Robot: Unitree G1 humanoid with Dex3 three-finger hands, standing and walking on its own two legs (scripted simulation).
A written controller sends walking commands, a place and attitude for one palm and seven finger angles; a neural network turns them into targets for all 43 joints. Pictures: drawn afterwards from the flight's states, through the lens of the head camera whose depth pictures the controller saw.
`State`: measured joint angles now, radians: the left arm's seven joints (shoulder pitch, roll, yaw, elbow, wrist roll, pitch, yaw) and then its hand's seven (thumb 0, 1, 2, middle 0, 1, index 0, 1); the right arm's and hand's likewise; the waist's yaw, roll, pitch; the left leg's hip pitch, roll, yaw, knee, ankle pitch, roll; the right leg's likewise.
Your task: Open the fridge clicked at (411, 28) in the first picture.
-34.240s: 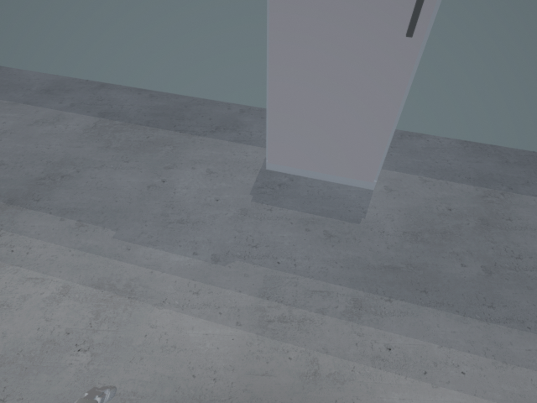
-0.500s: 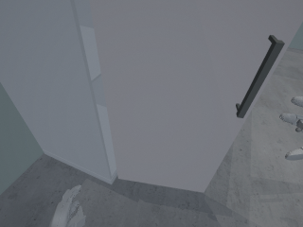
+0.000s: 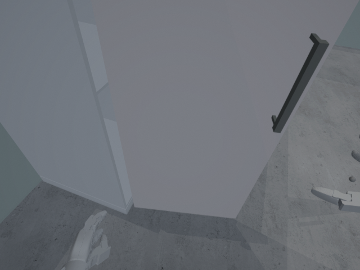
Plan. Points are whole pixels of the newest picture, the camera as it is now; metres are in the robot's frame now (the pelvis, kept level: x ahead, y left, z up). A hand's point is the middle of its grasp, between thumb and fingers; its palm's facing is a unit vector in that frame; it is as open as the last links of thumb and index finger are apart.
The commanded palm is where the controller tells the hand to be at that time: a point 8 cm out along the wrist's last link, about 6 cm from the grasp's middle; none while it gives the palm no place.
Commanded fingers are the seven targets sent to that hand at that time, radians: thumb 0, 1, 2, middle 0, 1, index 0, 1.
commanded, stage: draw the hand back to the body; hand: right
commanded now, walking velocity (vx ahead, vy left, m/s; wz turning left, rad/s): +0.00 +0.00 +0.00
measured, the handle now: (293, 88) +0.50 -0.29 +0.18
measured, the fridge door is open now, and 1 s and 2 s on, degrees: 75 75 75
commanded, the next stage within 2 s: step back with the hand held close in 0.84 s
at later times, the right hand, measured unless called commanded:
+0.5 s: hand (332, 186) +0.23 -0.26 +0.16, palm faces +0.42 +0.82 -0.39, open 8.4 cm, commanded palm +0.18 -0.30 +0.17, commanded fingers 0.00 -0.90 -0.90 0.20 0.30 0.20 0.30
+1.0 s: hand (334, 189) +0.22 -0.26 +0.16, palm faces +0.45 +0.81 -0.38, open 7.4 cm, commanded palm +0.17 -0.29 +0.18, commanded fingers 0.00 -0.90 -0.90 0.20 0.30 0.20 0.30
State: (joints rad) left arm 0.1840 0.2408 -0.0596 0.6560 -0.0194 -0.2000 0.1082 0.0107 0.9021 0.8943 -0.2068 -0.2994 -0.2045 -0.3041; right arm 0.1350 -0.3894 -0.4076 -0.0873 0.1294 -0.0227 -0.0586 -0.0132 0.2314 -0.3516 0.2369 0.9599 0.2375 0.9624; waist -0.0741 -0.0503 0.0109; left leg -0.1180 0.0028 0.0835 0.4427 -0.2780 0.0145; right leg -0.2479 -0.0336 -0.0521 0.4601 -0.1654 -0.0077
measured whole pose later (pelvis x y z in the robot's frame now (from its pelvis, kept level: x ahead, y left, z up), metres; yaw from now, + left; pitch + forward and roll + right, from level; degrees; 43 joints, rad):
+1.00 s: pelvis +0.03 +0.01 +0.00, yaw +1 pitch -5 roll +0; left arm 0.19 0.22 -0.03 0.64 0.01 -0.08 0.10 0.01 0.90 0.89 -0.21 -0.30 -0.20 -0.30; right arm 0.44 -0.35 -0.34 -0.36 0.09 -0.05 -0.09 0.01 -0.89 -0.90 0.21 0.30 0.21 0.30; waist -0.08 -0.05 0.01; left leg 0.00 -0.01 0.07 0.36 -0.28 0.02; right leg -0.13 -0.04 -0.06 0.40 -0.19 0.00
